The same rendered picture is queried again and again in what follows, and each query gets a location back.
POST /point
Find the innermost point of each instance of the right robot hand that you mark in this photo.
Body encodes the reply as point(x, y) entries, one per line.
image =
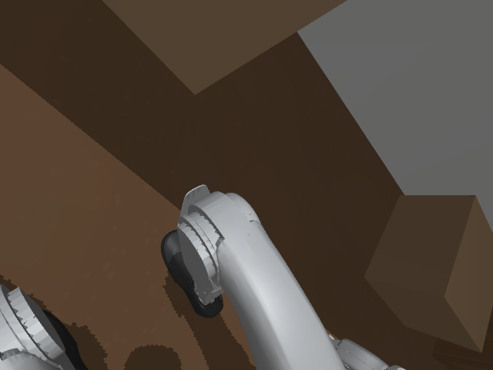
point(355, 357)

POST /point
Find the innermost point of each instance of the left robot foot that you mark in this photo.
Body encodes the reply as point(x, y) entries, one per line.
point(71, 347)

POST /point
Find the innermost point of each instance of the right robot foot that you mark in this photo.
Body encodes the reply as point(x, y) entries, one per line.
point(172, 256)

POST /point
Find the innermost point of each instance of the bookshelf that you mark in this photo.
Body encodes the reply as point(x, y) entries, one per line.
point(456, 357)

